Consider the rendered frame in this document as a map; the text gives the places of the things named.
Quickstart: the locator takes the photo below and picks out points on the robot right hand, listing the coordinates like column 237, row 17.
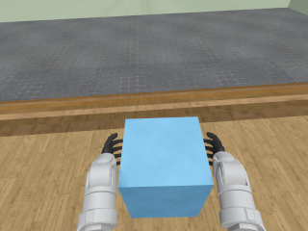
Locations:
column 216, row 146

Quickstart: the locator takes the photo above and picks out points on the carton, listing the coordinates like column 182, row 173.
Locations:
column 164, row 169

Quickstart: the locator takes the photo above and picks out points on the robot left hand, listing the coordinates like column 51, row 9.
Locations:
column 108, row 146

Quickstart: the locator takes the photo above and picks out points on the robot right forearm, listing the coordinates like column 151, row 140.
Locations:
column 237, row 208

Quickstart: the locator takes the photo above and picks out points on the robot left forearm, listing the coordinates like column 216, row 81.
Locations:
column 99, row 210

